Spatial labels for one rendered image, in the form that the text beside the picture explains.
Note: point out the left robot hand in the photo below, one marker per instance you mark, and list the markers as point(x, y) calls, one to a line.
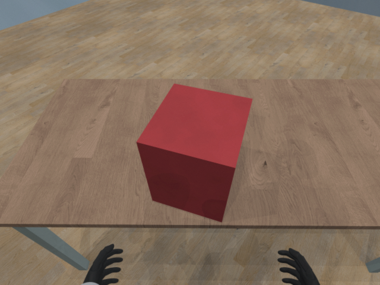
point(97, 271)

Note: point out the right robot hand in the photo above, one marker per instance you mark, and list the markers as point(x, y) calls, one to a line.
point(303, 272)

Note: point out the table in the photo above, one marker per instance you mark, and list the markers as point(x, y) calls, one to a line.
point(309, 159)

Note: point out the carton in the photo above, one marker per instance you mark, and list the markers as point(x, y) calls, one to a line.
point(190, 148)

